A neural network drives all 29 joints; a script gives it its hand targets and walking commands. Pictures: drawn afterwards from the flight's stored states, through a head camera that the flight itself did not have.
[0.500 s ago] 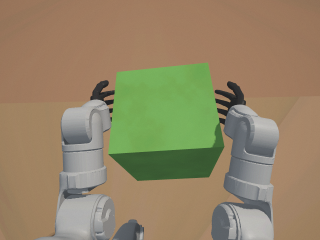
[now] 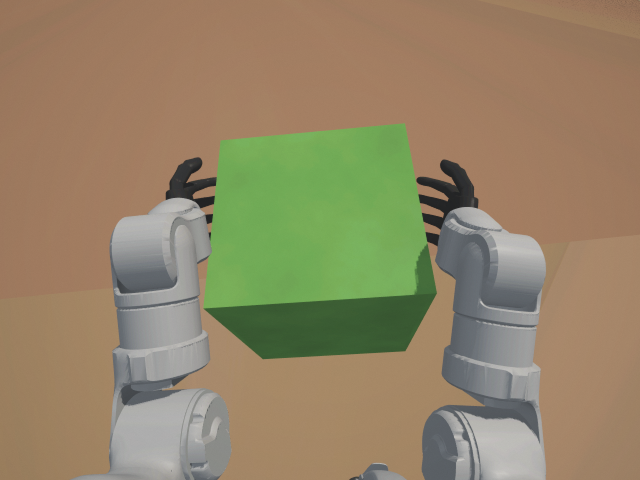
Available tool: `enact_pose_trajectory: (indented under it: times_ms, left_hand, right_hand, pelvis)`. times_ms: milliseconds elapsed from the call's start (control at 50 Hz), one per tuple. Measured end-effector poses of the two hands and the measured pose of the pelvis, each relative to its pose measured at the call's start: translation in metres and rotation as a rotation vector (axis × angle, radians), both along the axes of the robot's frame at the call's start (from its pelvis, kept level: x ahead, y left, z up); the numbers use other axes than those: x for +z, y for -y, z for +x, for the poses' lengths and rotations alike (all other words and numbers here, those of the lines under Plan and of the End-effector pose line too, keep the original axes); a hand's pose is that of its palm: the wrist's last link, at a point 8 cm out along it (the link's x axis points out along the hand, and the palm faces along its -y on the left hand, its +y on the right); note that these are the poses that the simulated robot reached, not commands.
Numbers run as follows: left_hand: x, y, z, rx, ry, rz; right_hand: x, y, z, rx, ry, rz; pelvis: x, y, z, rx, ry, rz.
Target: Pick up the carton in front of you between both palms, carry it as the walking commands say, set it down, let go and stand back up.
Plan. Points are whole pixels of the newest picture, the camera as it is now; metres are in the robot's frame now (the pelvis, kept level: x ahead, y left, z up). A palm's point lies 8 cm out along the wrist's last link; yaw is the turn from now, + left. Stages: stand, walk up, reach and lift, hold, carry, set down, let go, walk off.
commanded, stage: carry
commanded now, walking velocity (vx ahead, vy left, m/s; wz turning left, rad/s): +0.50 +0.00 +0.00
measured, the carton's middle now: (323, 258) +0.39 -0.01 +0.08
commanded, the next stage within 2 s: none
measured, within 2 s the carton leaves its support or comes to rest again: neither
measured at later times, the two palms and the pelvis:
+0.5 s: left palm (211, 72) +0.68 +0.16 +0.19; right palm (397, 76) +0.67 -0.13 +0.19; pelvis +0.31 +0.01 +0.02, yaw -1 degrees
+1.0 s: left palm out of the picture +0.96 +0.15 +0.21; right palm out of the picture +0.97 -0.14 +0.21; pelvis +0.60 -0.02 +0.06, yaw +0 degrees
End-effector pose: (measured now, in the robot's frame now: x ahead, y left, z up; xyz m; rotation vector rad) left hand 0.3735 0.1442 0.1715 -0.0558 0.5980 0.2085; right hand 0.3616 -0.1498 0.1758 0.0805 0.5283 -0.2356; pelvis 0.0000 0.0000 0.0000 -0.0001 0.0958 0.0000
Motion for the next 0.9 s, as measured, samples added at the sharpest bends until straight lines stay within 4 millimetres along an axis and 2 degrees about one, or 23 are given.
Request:
enact_pose_trajectory:
  times_ms: [80,180,260,380,500,580,660,800,900]
  left_hand:
    - [0.005,0.003,0.048,0.028,-0.006,0.031]
    - [-0.005,-0.003,0.089,0.074,-0.106,0.036]
    - [0.005,-0.006,0.132,0.086,-0.081,0.027]
    - [0.026,-0.008,0.214,0.057,-0.024,0.02]
    - [0.017,-0.015,0.307,-0.008,-0.044,0.011]
    - [0.01,-0.01,0.355,-0.052,-0.109,0.006]
    - [0.016,-0.005,0.398,-0.061,-0.095,-0.013]
    - [0.047,-0.005,0.479,-0.019,-0.011,-0.006]
    - [0.053,-0.002,0.541,0.014,-0.022,0.024]
  right_hand:
    - [-0.003,0.002,0.061,0.066,-0.009,0.016]
    - [-0.011,-0.004,0.118,0.103,-0.107,0.038]
    - [-0.001,-0.007,0.162,0.097,-0.081,0.052]
    - [0.021,-0.009,0.235,0.071,-0.024,0.038]
    - [0.017,-0.016,0.309,0.027,-0.047,-0.009]
    - [0.008,-0.012,0.341,-0.022,-0.112,-0.005]
    - [0.019,-0.007,0.381,-0.048,-0.096,0.004]
    - [0.051,-0.006,0.472,-0.02,-0.011,0.004]
    - [0.049,-0.003,0.547,0.036,-0.024,0.008]
  pelvis:
    - [-0.009,0.016,0.057,0.011,0.02,-0.022]
    - [0.009,0.024,0.109,0.008,0.017,-0.002]
    - [0.02,0.024,0.148,0.007,0.012,0.004]
    - [0.025,0.011,0.223,0.0,-0.001,0.004]
    - [0.015,-0.012,0.311,-0.012,0.02,0.031]
    - [0.03,-0.022,0.351,-0.011,0.021,0.012]
    - [0.043,-0.024,0.388,-0.013,0.015,0.001]
    - [0.053,-0.013,0.474,-0.007,-0.001,0.001]
    - [0.043,0.006,0.549,0.008,0.017,-0.022]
